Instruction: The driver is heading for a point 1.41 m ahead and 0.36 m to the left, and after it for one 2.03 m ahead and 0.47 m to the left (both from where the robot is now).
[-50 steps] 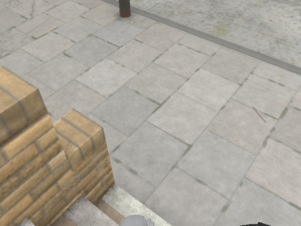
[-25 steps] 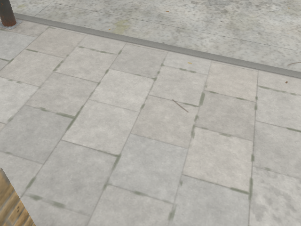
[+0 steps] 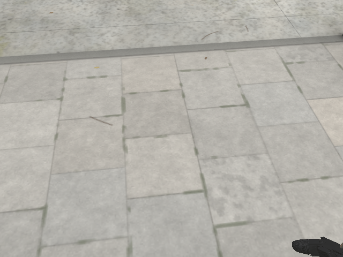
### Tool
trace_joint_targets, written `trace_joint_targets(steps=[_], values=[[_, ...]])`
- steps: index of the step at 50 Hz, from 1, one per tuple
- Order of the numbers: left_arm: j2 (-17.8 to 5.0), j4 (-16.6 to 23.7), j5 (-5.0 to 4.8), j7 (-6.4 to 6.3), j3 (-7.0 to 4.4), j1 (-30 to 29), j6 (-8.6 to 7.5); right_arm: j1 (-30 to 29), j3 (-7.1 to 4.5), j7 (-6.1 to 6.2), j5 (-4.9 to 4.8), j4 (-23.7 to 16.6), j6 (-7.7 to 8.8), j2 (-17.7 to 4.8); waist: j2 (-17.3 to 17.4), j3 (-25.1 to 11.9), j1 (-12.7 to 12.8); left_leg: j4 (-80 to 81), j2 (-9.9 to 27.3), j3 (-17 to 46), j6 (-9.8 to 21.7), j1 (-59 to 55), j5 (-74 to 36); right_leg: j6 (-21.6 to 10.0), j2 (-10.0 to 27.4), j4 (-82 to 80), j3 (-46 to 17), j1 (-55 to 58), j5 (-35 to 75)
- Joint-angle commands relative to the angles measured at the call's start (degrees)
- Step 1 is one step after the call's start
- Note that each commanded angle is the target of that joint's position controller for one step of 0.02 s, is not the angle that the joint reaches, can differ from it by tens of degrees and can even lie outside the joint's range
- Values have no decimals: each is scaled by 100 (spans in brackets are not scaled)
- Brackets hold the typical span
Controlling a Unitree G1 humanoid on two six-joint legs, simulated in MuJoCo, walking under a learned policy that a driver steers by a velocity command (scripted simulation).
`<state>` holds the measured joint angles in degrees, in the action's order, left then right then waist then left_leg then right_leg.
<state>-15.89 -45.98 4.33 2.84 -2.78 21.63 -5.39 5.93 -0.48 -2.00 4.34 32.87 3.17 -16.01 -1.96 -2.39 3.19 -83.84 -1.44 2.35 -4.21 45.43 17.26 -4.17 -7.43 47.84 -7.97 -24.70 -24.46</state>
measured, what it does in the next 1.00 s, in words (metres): steps on the spot, turning left: left foot, then left foot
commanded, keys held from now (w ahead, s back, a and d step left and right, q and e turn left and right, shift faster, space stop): q+shift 0.66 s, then shift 0.02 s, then e+shift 0.28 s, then w+e+shift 0.04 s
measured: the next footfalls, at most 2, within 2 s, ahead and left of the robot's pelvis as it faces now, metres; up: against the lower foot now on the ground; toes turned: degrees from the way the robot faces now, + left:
left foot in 0.12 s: +0.01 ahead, +0.13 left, +0.00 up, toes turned -1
left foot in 0.80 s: -0.02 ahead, +0.17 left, +0.00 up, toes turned +34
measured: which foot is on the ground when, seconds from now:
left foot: up 0.00-0.10, down 0.12-0.44, up 0.46-0.78, down 0.80-1.00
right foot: down 0.00-0.80, up 0.82-1.00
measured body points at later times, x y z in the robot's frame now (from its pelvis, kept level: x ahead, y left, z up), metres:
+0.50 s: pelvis -0.01 +0.00 +0.02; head +0.02 +0.01 +0.47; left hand +0.12 +0.31 -0.04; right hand +0.16 -0.26 -0.08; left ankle -0.04 +0.12 -0.66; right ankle -0.01 -0.10 -0.70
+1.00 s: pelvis -0.04 +0.04 +0.01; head -0.02 +0.05 +0.46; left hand -0.06 +0.32 -0.11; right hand +0.16 -0.17 -0.10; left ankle -0.05 +0.14 -0.70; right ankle +0.00 -0.07 -0.63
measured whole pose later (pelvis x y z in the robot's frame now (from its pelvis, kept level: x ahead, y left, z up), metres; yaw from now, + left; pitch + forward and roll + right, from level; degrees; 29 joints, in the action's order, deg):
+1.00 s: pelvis -0.04 +0.04 +0.01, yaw +22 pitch +2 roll +1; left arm -16.0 -42.0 3.3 1.6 -2.3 18.8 -3.7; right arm 15.4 -1.7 -2.0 2.3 42.6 4.6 -15.6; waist -1.6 0.4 -0.7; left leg -39.5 2.8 -10.8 3.9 22.4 19.0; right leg 3.3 0.4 71.3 -1.7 -35.3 -25.9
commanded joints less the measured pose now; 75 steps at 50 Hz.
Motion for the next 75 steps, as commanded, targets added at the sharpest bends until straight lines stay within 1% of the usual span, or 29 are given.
trace_joint_targets(steps=[1,3,5,6,8,10,13,20,23,24,27,31,35,38,40,41,42,43,47,53,59,60,65,67,68,69,70,73,75], values=[[-574,518,-167,-49,90,-777,-183,836,30,-150,51,-105,-240,-353,-96,-313,-468,89,346,137,-350,-587,11,-943,1664,-267,-1770,23,4194],[-666,752,-313,-19,259,-1454,-129,1393,86,-265,-66,252,-306,-296,-164,-554,-597,445,368,-30,-619,-1279,133,-808,1640,-7,-1802,-59,5345],[-690,610,-827,197,335,-1133,5,729,168,-390,-351,315,-278,-202,-336,-152,-235,3857,328,-159,-681,-1430,1379,-482,1237,-552,-1602,598,4503],[-994,658,-675,370,316,-1690,133,1885,107,-432,-324,898,-210,-300,-296,-429,-783,3599,77,-642,-490,-3052,-806,-325,1082,-530,-1420,-25,4798],[-1240,983,-510,308,-65,-557,359,268,-223,-180,-227,344,92,-1789,780,-726,717,5054,168,1086,838,-2021,-2560,208,388,-209,-293,1203,1466],[-1422,1384,-346,-72,-200,-1760,369,-180,-276,-34,-42,175,218,-1680,664,-10,369,5694,664,1952,1678,-1555,-2307,392,111,222,470,820,-146],[-486,1512,-366,-292,83,-1777,367,1049,-316,-53,-239,542,233,-1306,418,-231,-113,5182,1228,2764,2239,-2918,-4049,537,304,63,180,107,1487],[-559,1627,-369,-125,-47,-1357,499,969,-536,-91,-106,498,21,-1249,642,-290,-46,5217,672,2412,1881,-2178,-2965,105,257,-1362,404,1516,1715],[-1094,1479,-61,-171,-335,-234,426,1473,-256,-223,20,292,-99,-470,-771,-884,202,3011,-724,569,534,617,1717,-2232,2794,-2336,-1888,4366,5334],[-1008,1354,-54,-182,-315,-28,377,1080,-284,-114,50,120,-93,-592,-267,-515,328,1968,-313,536,250,1247,2369,-2298,3351,-2506,-2137,4170,5034],[-573,1500,-344,-186,-228,-1213,330,1349,-190,-30,144,482,-210,-565,8,-76,-321,357,135,-19,-123,406,943,-1511,2458,-2561,-324,1806,4538],[-971,1594,28,-566,-311,-1703,207,1308,62,-627,-5,389,-348,-304,159,18,-404,1269,487,-335,-242,-577,-581,-1120,1978,-3113,546,743,2246],[-1342,1354,15,-708,-431,-1054,-28,985,150,-681,14,43,-389,-351,54,322,-99,2553,909,-126,-218,-692,-507,-937,2415,-2891,372,1052,1128],[-1122,1254,-167,-427,-357,-1320,-45,1297,121,-350,-33,227,-249,-328,-188,297,-300,3909,376,-650,225,-2132,-352,-894,2283,-2364,248,264,720],[-297,1043,-189,103,0,-1257,25,2181,-15,-563,-279,838,-109,-289,349,-189,-875,5135,335,-690,349,-5400,-2443,43,1486,-1542,1035,-1270,479],[-179,966,-193,172,-87,-80,19,2381,-137,-505,-385,673,-53,-957,1421,-993,-458,5263,1706,1006,1280,-6388,-5254,784,1093,-210,994,-1634,-1389],[-598,1209,-360,66,-258,-306,-68,2396,-183,-585,-132,615,41,-1104,1101,-795,-616,5709,2105,2126,1596,-5432,-3337,991,743,-84,13,-1721,-1731],[-544,1027,-484,33,-192,-474,-93,1834,-166,-605,-268,702,76,-884,835,-19,-580,5991,2113,1823,1572,-4518,-1788,1131,965,94,90,-1761,-1164],[-909,851,-53,-101,-195,-370,1,1340,-524,-33,-220,626,110,-1255,611,341,-679,6616,2630,1390,2306,-2419,550,921,922,2936,503,-1315,-616],[-80,661,91,112,128,-317,220,1634,-178,376,59,1253,441,-297,760,295,-692,6668,2347,379,1587,-2572,2145,414,1014,3906,631,-2531,855],[-280,752,69,186,55,-943,238,1167,-124,340,76,1410,635,-745,720,346,-581,6640,2647,-570,1118,-2694,2369,377,1283,3017,614,-2158,820],[-152,548,-424,-126,-162,-734,696,1833,-395,147,-405,1873,242,-965,1159,-300,-448,5398,2736,-851,1012,-3709,1925,257,1425,2720,772,-2148,2207],[-134,822,-411,-290,-146,-1475,990,1168,-425,91,-265,1587,-101,-988,1441,401,-384,4614,2982,-1557,459,-2545,105,236,1298,2016,1731,-793,681],[-145,219,-623,-373,-148,51,871,396,-500,50,-338,1380,-144,-1135,577,172,598,2471,2472,-2119,232,-1654,-1085,72,745,1308,2315,1228,156],[-175,-404,-752,-396,-114,1268,737,-170,-521,79,-157,1134,-322,-1122,-1121,346,1263,-418,1725,-1977,104,-210,-293,-284,577,91,1244,2024,763],[-673,-650,-813,-358,-110,1259,682,-652,-311,165,82,752,-399,-404,-2923,834,1046,-1812,911,-1241,145,1971,2460,-450,962,-159,-311,2322,3096],[-969,-711,-1026,-356,-132,1620,628,-742,-139,221,147,391,-385,-137,-2859,442,991,-1538,725,-640,81,2343,2418,-700,1423,-906,-1414,2370,3599],[-1314,-604,-98,-421,-227,96,558,-94,-302,246,-251,759,-214,-367,-576,822,-129,-350,762,211,206,1944,741,-1097,2394,-1022,-2827,459,-1271],[-598,-447,-27,-249,-70,-771,404,507,-351,334,-337,1302,-290,-250,80,479,-578,450,167,434,409,430,-1503,-672,2113,-46,-1546,-903,-907]])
